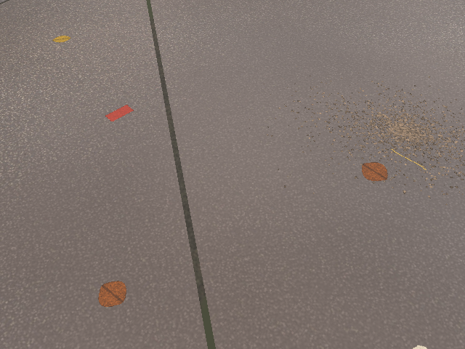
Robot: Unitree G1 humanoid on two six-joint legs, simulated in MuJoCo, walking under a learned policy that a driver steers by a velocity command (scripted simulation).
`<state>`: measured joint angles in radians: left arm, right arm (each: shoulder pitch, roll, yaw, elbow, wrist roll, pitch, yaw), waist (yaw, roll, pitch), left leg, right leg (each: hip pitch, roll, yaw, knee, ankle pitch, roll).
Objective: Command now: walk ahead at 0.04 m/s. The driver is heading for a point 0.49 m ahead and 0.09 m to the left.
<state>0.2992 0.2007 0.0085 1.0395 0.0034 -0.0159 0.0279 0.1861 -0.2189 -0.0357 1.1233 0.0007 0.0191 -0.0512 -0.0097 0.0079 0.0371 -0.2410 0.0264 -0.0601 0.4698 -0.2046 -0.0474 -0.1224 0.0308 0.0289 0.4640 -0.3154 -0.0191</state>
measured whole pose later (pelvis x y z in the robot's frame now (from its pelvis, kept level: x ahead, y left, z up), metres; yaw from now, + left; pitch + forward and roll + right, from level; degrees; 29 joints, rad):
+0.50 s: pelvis +0.13 +0.06 +0.01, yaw +0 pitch +1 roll +0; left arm 0.18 0.27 0.06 0.94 -0.02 -0.09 -0.01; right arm 0.45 -0.18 -0.01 1.11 0.00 -0.09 0.01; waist -0.05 -0.03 -0.01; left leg 0.00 -0.04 0.04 0.24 -0.25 0.06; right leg -0.60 -0.10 0.00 0.99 -0.15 -0.04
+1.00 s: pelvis +0.38 +0.00 +0.00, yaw +0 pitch +1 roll -1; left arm 0.19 0.23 0.03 1.01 0.03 -0.10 -0.03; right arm 0.18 -0.26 -0.05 0.94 0.00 -0.05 -0.04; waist 0.02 0.04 0.07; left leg -0.54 0.08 -0.05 0.98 -0.33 -0.01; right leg -0.25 0.06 -0.08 0.34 -0.10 -0.08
